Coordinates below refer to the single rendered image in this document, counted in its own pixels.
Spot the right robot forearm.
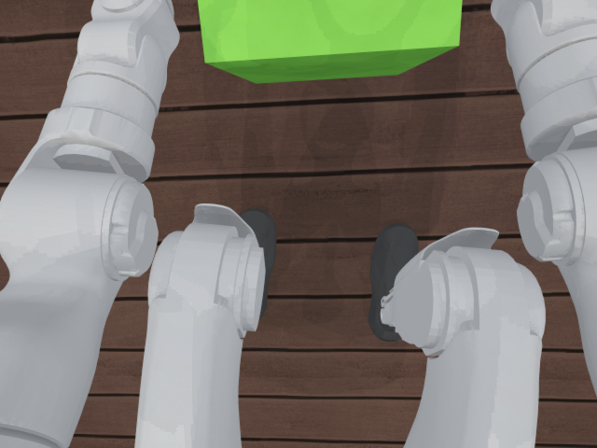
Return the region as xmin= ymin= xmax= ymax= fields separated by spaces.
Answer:
xmin=491 ymin=0 xmax=597 ymax=161

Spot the carton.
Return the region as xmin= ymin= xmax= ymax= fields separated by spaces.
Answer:
xmin=198 ymin=0 xmax=463 ymax=84

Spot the right robot shin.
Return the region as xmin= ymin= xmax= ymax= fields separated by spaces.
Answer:
xmin=381 ymin=228 xmax=546 ymax=344

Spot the left robot forearm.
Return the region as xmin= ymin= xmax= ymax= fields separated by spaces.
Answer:
xmin=0 ymin=0 xmax=180 ymax=261

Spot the robot right upper arm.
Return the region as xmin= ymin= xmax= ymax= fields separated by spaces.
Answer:
xmin=517 ymin=147 xmax=597 ymax=397

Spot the robot left upper arm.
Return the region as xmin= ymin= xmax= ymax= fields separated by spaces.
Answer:
xmin=0 ymin=167 xmax=159 ymax=448

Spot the robot right thigh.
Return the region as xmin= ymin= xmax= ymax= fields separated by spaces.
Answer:
xmin=403 ymin=246 xmax=542 ymax=448

